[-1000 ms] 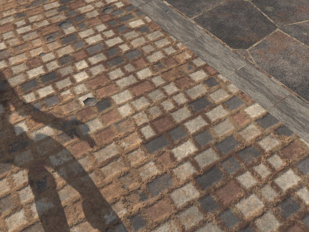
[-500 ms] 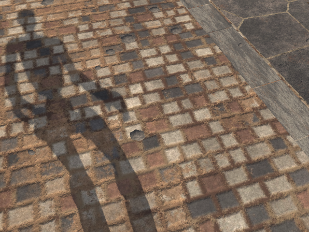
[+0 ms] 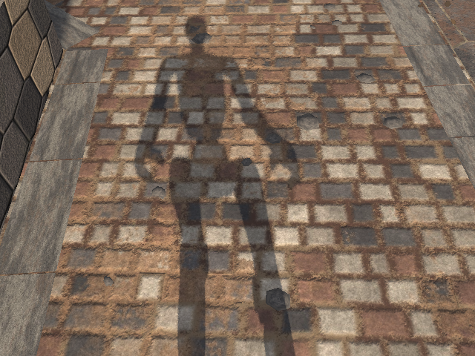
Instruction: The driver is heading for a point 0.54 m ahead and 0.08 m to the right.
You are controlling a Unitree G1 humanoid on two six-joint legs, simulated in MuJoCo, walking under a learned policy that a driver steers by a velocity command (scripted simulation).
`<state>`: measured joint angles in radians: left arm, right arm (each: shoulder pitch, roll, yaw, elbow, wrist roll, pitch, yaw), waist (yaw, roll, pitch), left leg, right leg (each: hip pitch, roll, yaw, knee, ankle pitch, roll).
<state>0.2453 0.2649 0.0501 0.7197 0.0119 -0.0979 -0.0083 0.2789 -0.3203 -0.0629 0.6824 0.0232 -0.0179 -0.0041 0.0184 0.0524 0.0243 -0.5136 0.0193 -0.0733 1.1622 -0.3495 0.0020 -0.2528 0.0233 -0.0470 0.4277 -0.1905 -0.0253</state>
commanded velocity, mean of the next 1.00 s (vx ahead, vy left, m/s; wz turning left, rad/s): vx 0.10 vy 0.00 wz -0.23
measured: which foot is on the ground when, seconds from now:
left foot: up 0.00-0.24, down 0.26-0.66, up 0.68-1.00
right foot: down 0.00-0.28, up 0.30-0.64, down 0.66-1.00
